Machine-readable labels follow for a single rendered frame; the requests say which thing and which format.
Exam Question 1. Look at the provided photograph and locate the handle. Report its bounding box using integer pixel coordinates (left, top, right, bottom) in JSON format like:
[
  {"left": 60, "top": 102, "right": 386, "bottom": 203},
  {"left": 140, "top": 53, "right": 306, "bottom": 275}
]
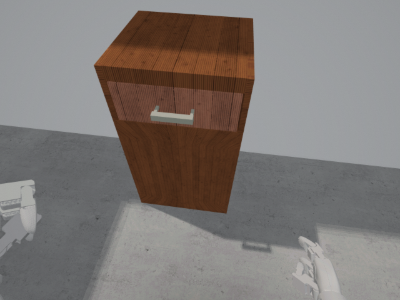
[{"left": 150, "top": 106, "right": 194, "bottom": 125}]

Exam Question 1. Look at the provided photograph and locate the left robot hand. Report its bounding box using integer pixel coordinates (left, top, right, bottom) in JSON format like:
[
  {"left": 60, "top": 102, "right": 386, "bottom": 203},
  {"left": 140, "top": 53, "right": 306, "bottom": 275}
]
[{"left": 0, "top": 180, "right": 42, "bottom": 259}]

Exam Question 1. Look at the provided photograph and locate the cabinet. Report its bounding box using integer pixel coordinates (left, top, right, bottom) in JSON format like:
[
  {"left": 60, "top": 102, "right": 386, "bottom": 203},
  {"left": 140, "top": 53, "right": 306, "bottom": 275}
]
[{"left": 94, "top": 11, "right": 255, "bottom": 214}]

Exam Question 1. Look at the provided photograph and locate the right robot hand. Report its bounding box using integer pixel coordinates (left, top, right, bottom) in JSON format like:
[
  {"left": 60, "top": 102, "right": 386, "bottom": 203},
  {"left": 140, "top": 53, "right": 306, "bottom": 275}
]
[{"left": 292, "top": 236, "right": 342, "bottom": 300}]

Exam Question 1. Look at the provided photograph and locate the drawer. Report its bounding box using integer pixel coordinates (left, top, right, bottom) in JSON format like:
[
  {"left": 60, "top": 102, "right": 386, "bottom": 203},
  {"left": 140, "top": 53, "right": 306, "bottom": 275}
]
[{"left": 107, "top": 81, "right": 243, "bottom": 132}]

